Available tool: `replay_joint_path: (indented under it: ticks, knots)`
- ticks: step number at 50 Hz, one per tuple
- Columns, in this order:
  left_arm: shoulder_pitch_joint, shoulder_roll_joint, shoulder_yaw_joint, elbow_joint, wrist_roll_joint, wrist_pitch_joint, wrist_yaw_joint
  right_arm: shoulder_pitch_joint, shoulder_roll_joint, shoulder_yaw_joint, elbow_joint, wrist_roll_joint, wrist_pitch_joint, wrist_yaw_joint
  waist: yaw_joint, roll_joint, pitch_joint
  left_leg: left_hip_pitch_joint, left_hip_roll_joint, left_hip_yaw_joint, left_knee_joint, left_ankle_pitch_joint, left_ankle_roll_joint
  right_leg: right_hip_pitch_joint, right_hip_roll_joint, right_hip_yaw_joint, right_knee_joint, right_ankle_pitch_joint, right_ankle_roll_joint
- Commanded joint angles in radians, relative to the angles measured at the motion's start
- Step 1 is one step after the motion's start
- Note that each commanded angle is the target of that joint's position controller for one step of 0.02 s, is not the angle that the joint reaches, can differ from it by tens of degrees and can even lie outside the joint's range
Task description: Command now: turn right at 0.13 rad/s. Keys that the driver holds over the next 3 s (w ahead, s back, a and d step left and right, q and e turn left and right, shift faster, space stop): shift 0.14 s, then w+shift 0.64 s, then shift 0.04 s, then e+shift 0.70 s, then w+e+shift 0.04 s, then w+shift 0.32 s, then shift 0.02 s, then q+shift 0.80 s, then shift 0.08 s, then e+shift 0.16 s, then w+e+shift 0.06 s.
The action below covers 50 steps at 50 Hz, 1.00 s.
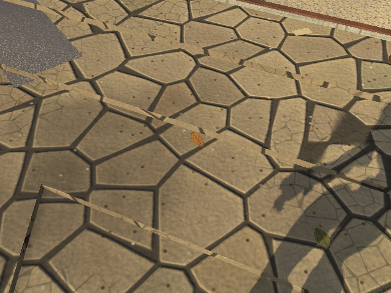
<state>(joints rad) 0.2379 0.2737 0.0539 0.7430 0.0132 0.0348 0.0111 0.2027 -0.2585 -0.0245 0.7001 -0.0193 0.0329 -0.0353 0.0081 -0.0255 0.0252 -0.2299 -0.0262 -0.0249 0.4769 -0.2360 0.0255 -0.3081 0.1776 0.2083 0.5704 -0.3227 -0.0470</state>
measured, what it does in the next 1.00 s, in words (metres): walks ahead: right foot, then left foot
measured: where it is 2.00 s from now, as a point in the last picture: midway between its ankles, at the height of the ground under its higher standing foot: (200, 221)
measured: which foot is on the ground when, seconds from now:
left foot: down 0.00-0.32, up 0.34-0.68, down 0.70-1.00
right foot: up 0.00-0.30, down 0.32-0.74, up 0.76-1.00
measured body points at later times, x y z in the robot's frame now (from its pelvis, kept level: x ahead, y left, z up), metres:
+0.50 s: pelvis +0.08 +0.01 +0.00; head +0.09 -0.01 +0.45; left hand +0.06 +0.28 -0.12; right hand +0.23 -0.26 -0.10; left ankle +0.14 +0.13 -0.68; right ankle -0.04 -0.09 -0.74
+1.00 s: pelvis +0.43 +0.07 +0.01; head +0.46 +0.06 +0.45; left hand +0.59 +0.30 -0.11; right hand +0.41 -0.19 -0.13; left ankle +0.37 +0.15 -0.74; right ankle +0.55 -0.06 -0.65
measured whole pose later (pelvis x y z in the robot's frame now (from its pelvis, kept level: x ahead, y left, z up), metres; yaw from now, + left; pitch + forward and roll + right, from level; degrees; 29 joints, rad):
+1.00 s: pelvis +0.43 +0.07 +0.01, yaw -5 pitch +0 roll +1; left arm 0.13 0.26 0.02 0.83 0.02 -0.05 -0.04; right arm 0.40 -0.24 -0.03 0.90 -0.02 -0.09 0.02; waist -0.02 -0.03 0.07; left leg -0.03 -0.05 0.15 0.28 -0.25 0.06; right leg -0.74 -0.04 -0.02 1.05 -0.13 -0.07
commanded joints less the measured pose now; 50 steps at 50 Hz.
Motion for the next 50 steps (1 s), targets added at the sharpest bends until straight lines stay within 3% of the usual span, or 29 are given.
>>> replay_joint_path:
  ticks: [1,4,7,8,9,10,11,13,15,16,17,18,19,22,24,27,31,33,34,35,36,37,38,39,40,41,43,46,50]
  knots:
    - [0.035,0.120,0.031,-0.040,0.003,-0.006,-0.001,-0.019,-0.130,-0.023,-0.061,0.006,-0.031,0.008,0.010,0.150,-0.028,0.022,0.353,-0.318,-0.196,0.461,0.228,-0.021,-0.061,-0.046,0.233,-0.188,0.037]
    - [0.041,0.087,0.019,-0.009,-0.003,0.004,-0.015,-0.043,-0.120,-0.017,-0.046,0.004,-0.035,0.006,0.024,0.180,-0.035,0.076,0.230,-0.170,-0.145,0.549,0.154,-0.008,-0.076,-0.076,0.235,-0.123,0.069]
    - [-0.001,0.054,-0.002,0.005,-0.008,0.010,-0.014,0.010,-0.125,-0.019,-0.018,0.005,-0.031,0.014,-0.012,0.185,-0.059,0.149,0.206,-0.143,-0.092,0.643,0.142,0.025,-0.102,-0.144,0.085,-0.117,0.079]
    - [-0.002,0.048,-0.010,0.011,-0.006,0.009,-0.013,0.054,-0.137,-0.025,-0.004,0.003,-0.028,0.019,-0.032,0.194,-0.104,0.178,0.202,-0.167,-0.128,0.404,0.142,0.050,-0.100,-0.173,0.034,-0.116,0.071]
    - [-0.019,0.076,-0.004,0.008,0.004,0.004,-0.017,0.110,-0.196,-0.051,0.019,-0.001,-0.016,0.026,-0.058,0.227,-0.086,0.190,0.201,-0.227,-0.178,0.025,0.156,0.017,-0.079,-0.218,0.050,-0.142,0.056]
    - [-0.063,0.099,0.001,-0.001,0.015,-0.001,-0.027,0.136,-0.204,-0.059,0.031,-0.005,-0.004,0.033,-0.077,0.229,-0.034,0.158,0.222,-0.298,-0.249,-0.321,0.172,-0.019,-0.092,-0.221,0.056,-0.171,0.039]
    - [-0.097,0.097,-0.001,-0.011,0.018,-0.008,-0.036,0.134,-0.205,-0.063,0.034,-0.007,0.003,0.039,-0.077,0.230,0.028,0.113,0.243,-0.349,-0.298,-0.471,0.184,-0.039,-0.103,-0.226,0.051,-0.187,0.023]
    - [-0.083,0.066,-0.012,0.002,0.011,-0.032,-0.041,0.091,-0.191,-0.068,0.030,0.003,-0.002,0.047,-0.037,0.170,0.089,0.021,0.241,-0.341,-0.315,-0.441,0.184,0.037,-0.125,-0.233,-0.060,-0.119,-0.018]
    - [0.067,0.049,-0.014,0.069,0.012,-0.063,-0.030,0.011,-0.173,-0.073,0.019,0.015,-0.019,0.048,0.058,0.105,0.063,-0.139,0.176,-0.243,-0.231,-0.354,0.144,0.321,-0.124,-0.253,-0.271,0.030,-0.070]
    - [0.194,0.098,-0.001,0.110,0.018,-0.080,-0.017,-0.060,-0.134,-0.065,-0.008,0.014,-0.033,0.047,0.121,0.032,0.033,-0.344,0.125,-0.165,-0.077,-0.309,0.101,0.549,-0.215,-0.134,-0.312,-0.025,-0.103]
    - [0.304,0.193,0.021,0.129,0.028,-0.092,-0.004,-0.150,-0.036,-0.036,-0.069,0.020,-0.052,0.055,0.175,-0.186,-0.011,-0.559,0.001,0.025,0.249,-0.273,0.043,0.695,-0.463,0.220,-0.446,-0.344,-0.167]
    - [0.271,0.221,0.037,0.141,0.024,-0.096,-0.005,-0.228,-0.101,-0.047,-0.112,0.007,-0.061,0.050,0.164,-0.129,0.134,-0.725,0.018,0.031,0.358,-0.230,0.042,0.578,-0.575,0.402,-0.484,-0.390,-0.243]
    - [0.215,0.177,0.027,0.134,0.021,-0.100,-0.008,-0.217,-0.123,-0.056,-0.101,0.006,-0.064,0.054,0.120,-0.040,0.161,-0.758,0.072,-0.017,0.431,-0.150,0.037,0.565,-0.541,0.334,-0.468,-0.357,-0.239]
    - [0.151,0.134,0.012,0.120,0.012,-0.119,-0.014,-0.134,-0.144,-0.061,-0.066,-0.012,-0.065,0.085,0.057,-0.072,0.075,-0.680,0.093,0.004,0.501,-0.047,0.005,0.508,-0.427,0.150,-0.499,-0.220,-0.177]
    - [0.164,0.125,0.008,0.136,0.003,-0.134,-0.017,-0.168,-0.126,-0.054,-0.083,-0.020,-0.060,0.099,0.051,-0.078,0.097,-0.650,0.096,0.029,0.492,0.024,-0.015,0.422,-0.390,0.078,-0.546,-0.141,-0.172]
    - [0.159,0.131,0.008,0.151,0.000,-0.147,-0.020,-0.237,-0.101,-0.037,-0.117,-0.013,-0.056,0.111,0.040,-0.077,0.149,-0.538,0.103,0.061,0.346,0.144,-0.022,0.290,-0.358,-0.029,-0.602,0.012,-0.155]
    - [0.208,0.159,0.008,0.196,0.000,-0.151,-0.022,-0.297,-0.088,-0.023,-0.151,-0.013,-0.055,0.108,0.045,-0.066,0.166,-0.384,0.077,0.133,0.193,0.158,0.048,0.314,-0.396,-0.121,-0.619,0.374,-0.139]
    - [0.219,0.191,0.012,0.210,0.009,-0.148,-0.019,-0.231,-0.109,-0.032,-0.139,-0.018,-0.056,0.089,0.001,-0.096,0.085,-0.244,0.007,0.173,0.179,0.063,0.086,0.378,-0.406,-0.179,-0.431,0.927,-0.117]
    - [0.224,0.216,0.018,0.219,0.017,-0.141,-0.014,-0.107,-0.135,-0.044,-0.107,-0.018,-0.059,0.075,-0.063,-0.117,0.000,-0.108,-0.034,0.176,0.189,0.004,0.102,0.392,-0.414,-0.198,-0.250,1.164,-0.105]
    - [0.199,0.236,0.026,0.218,0.018,-0.129,-0.006,0.115,-0.164,-0.061,-0.038,-0.018,-0.063,0.059,-0.172,-0.098,-0.110,0.144,-0.062,0.171,0.148,-0.023,0.118,0.304,-0.395,-0.225,0.010,1.206,-0.085]
    - [0.172,0.204,0.017,0.197,0.023,-0.131,-0.003,0.313,-0.233,-0.086,0.023,-0.031,-0.069,0.040,-0.257,-0.023,-0.218,0.445,0.056,0.029,0.142,-0.154,0.134,0.062,-0.337,-0.229,0.345,0.932,-0.075]
    - [0.234,0.022,-0.024,0.137,-0.006,-0.143,-0.022,0.374,-0.365,-0.112,0.051,-0.054,-0.079,0.037,-0.175,0.347,-0.348,0.640,0.352,-0.516,-0.068,-0.659,0.206,-0.266,-0.140,-0.196,0.759,0.050,-0.049]
    - [0.171,0.093,-0.009,0.136,0.001,-0.161,-0.029,0.327,-0.301,-0.098,0.049,-0.026,-0.085,0.053,-0.167,0.257,-0.343,0.563,0.379,-0.836,-0.270,-0.763,0.193,-0.358,-0.111,-0.027,0.873,-0.095,-0.094]
    - [0.081,0.120,0.003,0.105,-0.004,-0.158,-0.032,0.205,-0.253,-0.089,0.052,-0.025,-0.087,0.056,-0.103,0.166,-0.150,0.424,0.361,-0.680,-0.255,-0.652,0.184,-0.445,-0.180,-0.069,0.899,0.003,-0.101]
    - [0.054,0.107,-0.008,0.103,-0.001,-0.159,-0.036,0.144,-0.189,-0.073,0.048,-0.020,-0.097,0.059,-0.074,0.045,-0.068,0.269,0.340,-0.513,-0.250,-0.364,0.194,-0.402,-0.232,-0.101,0.830,0.088,-0.090]
    - [0.061,0.075,-0.014,0.112,0.010,-0.149,-0.037,0.099,-0.156,-0.061,0.053,-0.019,-0.106,0.060,-0.029,0.020,-0.023,0.147,0.291,-0.389,-0.258,-0.156,0.178,-0.336,-0.258,-0.116,0.769,0.096,-0.076]
    - [0.138,0.034,-0.024,0.145,0.015,-0.107,-0.037,0.082,-0.098,-0.037,0.073,-0.016,-0.130,0.062,0.034,0.054,0.006,-0.007,0.292,-0.209,-0.281,0.239,0.175,-0.210,-0.264,-0.119,0.715,0.036,-0.037]
    - [0.057,0.025,-0.020,0.114,0.007,-0.077,-0.041,0.111,-0.096,-0.032,0.112,-0.002,-0.158,0.063,0.043,0.091,0.063,-0.008,0.274,0.010,-0.298,0.707,0.158,-0.283,-0.244,-0.160,0.644,0.099,-0.015]
    - [-0.088,-0.006,-0.035,0.044,0.008,-0.079,-0.064,0.059,-0.070,-0.019,0.105,0.011,-0.143,0.041,0.040,0.109,0.052,0.018,0.168,0.240,-0.269,0.746,0.091,-0.253,-0.217,-0.284,0.321,0.308,-0.016]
